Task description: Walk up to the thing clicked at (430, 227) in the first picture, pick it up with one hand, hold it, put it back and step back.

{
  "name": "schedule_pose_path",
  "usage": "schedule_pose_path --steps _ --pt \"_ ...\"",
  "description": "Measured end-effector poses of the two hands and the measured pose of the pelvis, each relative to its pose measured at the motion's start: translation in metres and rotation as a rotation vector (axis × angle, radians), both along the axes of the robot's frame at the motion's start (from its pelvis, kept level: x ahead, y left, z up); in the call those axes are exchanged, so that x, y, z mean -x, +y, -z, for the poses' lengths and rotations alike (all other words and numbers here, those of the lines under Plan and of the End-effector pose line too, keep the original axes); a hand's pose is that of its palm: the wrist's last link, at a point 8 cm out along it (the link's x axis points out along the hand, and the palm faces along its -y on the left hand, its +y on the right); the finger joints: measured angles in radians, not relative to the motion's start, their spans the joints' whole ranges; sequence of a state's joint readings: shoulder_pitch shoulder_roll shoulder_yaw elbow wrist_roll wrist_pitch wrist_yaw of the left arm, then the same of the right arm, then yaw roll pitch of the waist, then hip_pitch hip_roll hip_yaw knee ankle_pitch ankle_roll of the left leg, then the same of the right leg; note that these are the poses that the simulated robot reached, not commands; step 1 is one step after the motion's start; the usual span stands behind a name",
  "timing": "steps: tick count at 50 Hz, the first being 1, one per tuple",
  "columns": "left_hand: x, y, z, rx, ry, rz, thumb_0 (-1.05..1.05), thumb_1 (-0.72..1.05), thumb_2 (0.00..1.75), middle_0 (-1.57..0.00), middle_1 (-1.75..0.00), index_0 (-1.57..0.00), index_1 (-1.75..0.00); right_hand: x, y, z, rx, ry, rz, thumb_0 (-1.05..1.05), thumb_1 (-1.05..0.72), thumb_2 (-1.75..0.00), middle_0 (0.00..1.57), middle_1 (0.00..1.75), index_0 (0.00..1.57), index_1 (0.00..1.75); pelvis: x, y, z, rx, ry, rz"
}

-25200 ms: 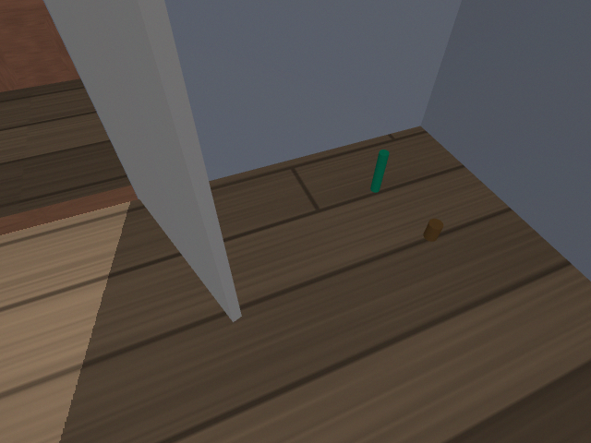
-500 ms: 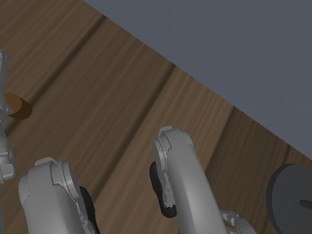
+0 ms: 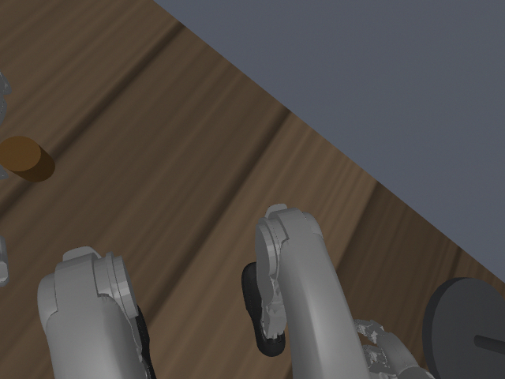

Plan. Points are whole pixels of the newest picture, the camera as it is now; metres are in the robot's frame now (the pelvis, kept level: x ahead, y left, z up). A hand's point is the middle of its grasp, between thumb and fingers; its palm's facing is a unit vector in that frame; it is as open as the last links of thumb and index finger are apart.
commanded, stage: rest palm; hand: left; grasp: from above
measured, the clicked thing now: (28, 160) +0.49 +0.29 -0.28
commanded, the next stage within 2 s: close in 0.84 s
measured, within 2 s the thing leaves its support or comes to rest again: neither
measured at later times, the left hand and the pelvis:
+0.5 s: hand (10, 152) +0.49 +0.30 -0.22, palm faces -0.44 -0.09 -0.89, open 14.1 cm; pelvis +0.00 +0.00 -0.02, yaw -2 degrees
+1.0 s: hand (11, 161) +0.48 +0.30 -0.24, palm faces -0.44 -0.11 -0.89, open 13.5 cm; pelvis +0.00 +0.00 -0.02, yaw -3 degrees
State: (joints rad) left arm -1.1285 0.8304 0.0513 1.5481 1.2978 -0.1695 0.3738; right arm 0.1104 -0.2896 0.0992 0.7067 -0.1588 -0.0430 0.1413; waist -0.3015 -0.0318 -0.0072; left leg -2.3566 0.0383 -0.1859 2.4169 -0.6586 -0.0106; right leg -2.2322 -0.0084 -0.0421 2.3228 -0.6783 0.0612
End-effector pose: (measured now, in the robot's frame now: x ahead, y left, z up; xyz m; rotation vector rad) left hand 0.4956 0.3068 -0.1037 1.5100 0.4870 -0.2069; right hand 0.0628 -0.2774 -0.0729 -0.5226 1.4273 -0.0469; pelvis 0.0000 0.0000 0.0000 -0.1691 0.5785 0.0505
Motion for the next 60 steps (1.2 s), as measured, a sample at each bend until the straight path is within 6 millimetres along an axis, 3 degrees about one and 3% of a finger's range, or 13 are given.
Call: schedule_pose_path --steps 7,14,19,29,43,50,60 --pt "0.002 -0.009 0.024 0.020 0.050 -0.014 0.00 -0.50 0.98 -0.09 -1.02 -0.09 -1.01 0.021 0.007 0.001 -0.019 0.040 0.008 0.00 -0.91 -0.89 0.20 0.30 0.20 0.30 0.001 -0.001 0.004 0.003 -0.014 0.009" --pt "0.008 -0.007 0.046 0.021 0.052 -0.009 0.00 -0.50 0.97 -0.09 -1.00 -0.09 -1.00 0.049 0.013 0.005 -0.038 0.124 0.019 0.00 -0.90 -0.89 0.20 0.30 0.20 0.30 0.001 -0.003 0.011 0.004 -0.024 0.018" --pt "0.006 -0.005 0.055 0.018 0.035 -0.013 0.00 -0.51 0.98 -0.09 -0.99 -0.08 -0.99 0.058 0.015 0.007 -0.045 0.159 0.010 0.00 -0.90 -0.89 0.20 0.30 0.20 0.30 -0.001 -0.004 0.016 0.006 -0.029 0.024" --pt "-0.001 -0.009 0.062 0.022 0.012 -0.020 0.00 -0.49 1.03 -0.11 -0.98 -0.10 -0.99 0.048 0.012 0.007 -0.052 0.132 -0.037 0.00 -0.90 -0.89 0.20 0.30 0.20 0.30 -0.004 -0.004 0.020 0.015 -0.042 0.034" --pt "0.010 -0.007 0.069 0.032 0.019 -0.035 0.00 -0.47 1.04 -0.12 -0.99 -0.11 -0.99 0.025 0.010 0.007 -0.050 0.074 -0.105 0.00 -0.90 -0.90 0.20 0.30 0.20 0.30 -0.002 -0.002 0.021 0.026 -0.058 0.040" --pt "0.012 -0.003 0.075 0.030 0.024 -0.038 0.00 -0.45 1.04 -0.14 -1.00 -0.12 -1.00 0.026 0.011 0.005 -0.045 0.080 -0.120 0.00 -0.90 -0.90 0.20 0.30 0.20 0.30 -0.001 -0.001 0.023 0.033 -0.066 0.041" --pt "0.011 -0.006 0.084 0.035 0.020 -0.026 0.00 -0.29 0.91 -0.22 -0.98 -0.23 -0.96 0.037 0.017 0.003 -0.060 0.107 -0.119 0.00 -0.90 -0.89 0.20 0.30 0.20 0.30 -0.002 0.001 0.025 0.042 -0.075 0.044"
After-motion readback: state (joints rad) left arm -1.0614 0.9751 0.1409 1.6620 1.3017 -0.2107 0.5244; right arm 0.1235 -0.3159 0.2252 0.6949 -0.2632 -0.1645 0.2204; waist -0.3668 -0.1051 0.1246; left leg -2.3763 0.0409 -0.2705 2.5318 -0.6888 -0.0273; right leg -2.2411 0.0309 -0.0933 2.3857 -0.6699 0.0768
